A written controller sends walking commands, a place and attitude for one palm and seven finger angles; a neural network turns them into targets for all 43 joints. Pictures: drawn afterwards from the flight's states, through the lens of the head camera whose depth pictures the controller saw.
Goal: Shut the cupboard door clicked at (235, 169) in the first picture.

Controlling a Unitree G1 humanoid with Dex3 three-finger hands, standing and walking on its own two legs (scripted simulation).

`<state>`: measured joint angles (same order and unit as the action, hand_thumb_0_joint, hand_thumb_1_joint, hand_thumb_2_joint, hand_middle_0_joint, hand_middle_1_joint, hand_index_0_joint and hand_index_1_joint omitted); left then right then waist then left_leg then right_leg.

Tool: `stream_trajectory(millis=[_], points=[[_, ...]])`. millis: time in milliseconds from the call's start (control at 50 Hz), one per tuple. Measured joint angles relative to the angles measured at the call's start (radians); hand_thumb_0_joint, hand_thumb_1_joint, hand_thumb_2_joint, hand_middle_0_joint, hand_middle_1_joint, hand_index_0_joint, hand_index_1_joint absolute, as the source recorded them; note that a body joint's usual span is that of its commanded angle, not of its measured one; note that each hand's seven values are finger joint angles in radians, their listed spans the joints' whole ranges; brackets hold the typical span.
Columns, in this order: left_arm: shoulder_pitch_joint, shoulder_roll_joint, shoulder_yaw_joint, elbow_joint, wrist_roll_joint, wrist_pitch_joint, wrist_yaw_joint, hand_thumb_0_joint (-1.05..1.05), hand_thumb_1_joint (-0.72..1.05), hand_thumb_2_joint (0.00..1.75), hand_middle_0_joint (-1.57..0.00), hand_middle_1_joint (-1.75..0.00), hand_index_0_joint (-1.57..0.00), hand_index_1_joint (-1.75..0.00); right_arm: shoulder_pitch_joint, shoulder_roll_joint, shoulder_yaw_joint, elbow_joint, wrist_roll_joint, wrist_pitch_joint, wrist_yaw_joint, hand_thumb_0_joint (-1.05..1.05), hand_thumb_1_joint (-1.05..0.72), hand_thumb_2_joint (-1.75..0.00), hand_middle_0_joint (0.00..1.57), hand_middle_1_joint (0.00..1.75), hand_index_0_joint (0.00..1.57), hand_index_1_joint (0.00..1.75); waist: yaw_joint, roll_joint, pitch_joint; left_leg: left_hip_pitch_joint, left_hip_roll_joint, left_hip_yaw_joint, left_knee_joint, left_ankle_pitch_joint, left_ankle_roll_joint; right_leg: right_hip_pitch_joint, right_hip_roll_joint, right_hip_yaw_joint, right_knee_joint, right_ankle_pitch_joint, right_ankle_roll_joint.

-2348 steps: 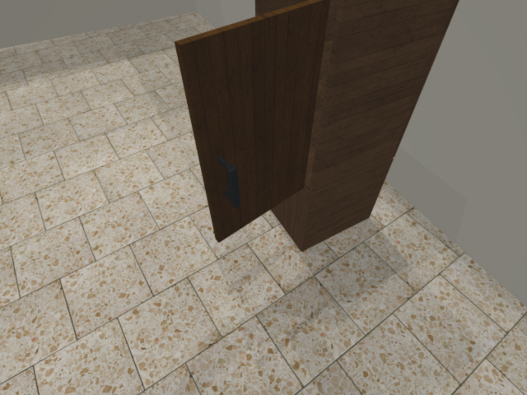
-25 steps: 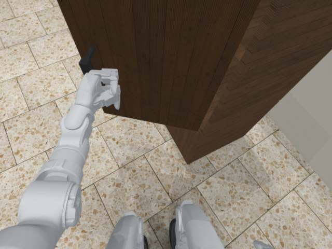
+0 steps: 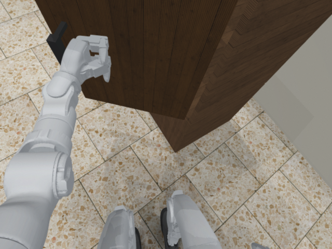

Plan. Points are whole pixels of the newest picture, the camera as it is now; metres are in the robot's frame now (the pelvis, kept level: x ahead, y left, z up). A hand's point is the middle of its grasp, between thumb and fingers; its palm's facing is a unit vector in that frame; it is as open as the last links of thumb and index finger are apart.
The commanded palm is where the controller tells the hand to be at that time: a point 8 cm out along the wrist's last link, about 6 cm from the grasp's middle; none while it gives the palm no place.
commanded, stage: push the door shut along its arc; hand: left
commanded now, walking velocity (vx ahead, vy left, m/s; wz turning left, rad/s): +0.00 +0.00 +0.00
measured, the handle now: (68, 54) +0.57 +0.16 +0.05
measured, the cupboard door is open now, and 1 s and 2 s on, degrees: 47 34 34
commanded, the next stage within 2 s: pull the fist back off the door in 0.38 s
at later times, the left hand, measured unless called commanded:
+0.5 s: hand (116, 54) +0.55 +0.05 +0.06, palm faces -0.47 -0.88 -0.04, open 3.5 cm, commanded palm +0.56 +0.07 +0.05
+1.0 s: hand (126, 58) +0.53 +0.03 +0.07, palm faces +0.03 -1.00 -0.04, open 3.1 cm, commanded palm +0.48 +0.08 +0.05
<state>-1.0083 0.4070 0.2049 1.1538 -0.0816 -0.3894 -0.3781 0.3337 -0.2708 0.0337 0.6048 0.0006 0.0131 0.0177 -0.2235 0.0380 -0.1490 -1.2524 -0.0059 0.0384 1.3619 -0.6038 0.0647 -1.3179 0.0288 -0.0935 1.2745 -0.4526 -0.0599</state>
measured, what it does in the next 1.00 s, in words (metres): stands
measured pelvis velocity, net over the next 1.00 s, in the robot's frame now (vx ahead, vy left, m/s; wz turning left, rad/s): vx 0.02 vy -0.01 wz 0.00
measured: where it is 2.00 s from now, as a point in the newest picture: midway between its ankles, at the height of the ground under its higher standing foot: outside the picture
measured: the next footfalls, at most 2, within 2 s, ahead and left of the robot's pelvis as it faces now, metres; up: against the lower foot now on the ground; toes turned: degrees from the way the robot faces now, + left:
none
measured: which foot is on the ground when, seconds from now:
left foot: down 0.00-1.00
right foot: down 0.00-1.00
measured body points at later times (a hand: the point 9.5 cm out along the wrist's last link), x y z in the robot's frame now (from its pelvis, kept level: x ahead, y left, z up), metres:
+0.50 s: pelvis +0.00 +0.00 -0.02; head +0.18 +0.02 +0.40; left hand +0.57 +0.10 +0.07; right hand -0.01 -0.27 -0.12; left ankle +0.01 +0.08 -0.60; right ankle +0.07 -0.09 -0.60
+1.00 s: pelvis +0.02 -0.01 +0.02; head +0.16 -0.02 +0.44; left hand +0.52 +0.08 +0.07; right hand +0.00 -0.25 -0.11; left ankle +0.01 +0.08 -0.60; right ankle +0.07 -0.09 -0.60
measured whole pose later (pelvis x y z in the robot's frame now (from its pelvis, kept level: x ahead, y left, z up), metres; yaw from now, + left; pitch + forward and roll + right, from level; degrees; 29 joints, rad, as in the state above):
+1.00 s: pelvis +0.02 -0.01 +0.02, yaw +0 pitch +28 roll +0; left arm -0.94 0.18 0.24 1.19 0.06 -0.57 0.21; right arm 0.41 -0.23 0.00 0.63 -0.09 0.01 0.13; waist -0.21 0.05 -0.18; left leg -1.16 -0.01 0.06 1.27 -0.59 0.05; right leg -1.25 0.04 -0.06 1.22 -0.45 -0.07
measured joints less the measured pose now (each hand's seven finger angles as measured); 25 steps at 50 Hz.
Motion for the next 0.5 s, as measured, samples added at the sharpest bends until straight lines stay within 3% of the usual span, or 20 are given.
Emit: stream_trajectory(millis=[280,500], points=[[-0.098,0.036,-0.053,0.040,-0.002,0.068,-0.034,0.01,0.93,0.95,-1.30,-1.50,-1.30,-1.50,0.015,0.003,0.005,0.028,-0.005,-0.028,-0.006,0.01,-0.91,-0.90,0.21,0.30,0.20,0.30,-0.009,0.002,0.004,-0.041,0.001,-0.016,0.026,-0.003,-0.004,-0.033,-0.001,-0.017,0.016,-0.002,-0.005],[-0.226,0.060,-0.085,0.105,0.017,0.118,-0.038,0.04,1.00,1.00,-1.30,-1.50,-1.30,-1.50,0.018,-0.004,0.007,0.053,-0.022,-0.070,-0.011,0.01,-0.91,-0.90,0.21,0.30,0.20,0.30,-0.043,0.005,0.001,-0.105,0.002,-0.027,0.069,-0.012,-0.003,-0.089,-0.002,-0.030,0.047,-0.007,-0.007]])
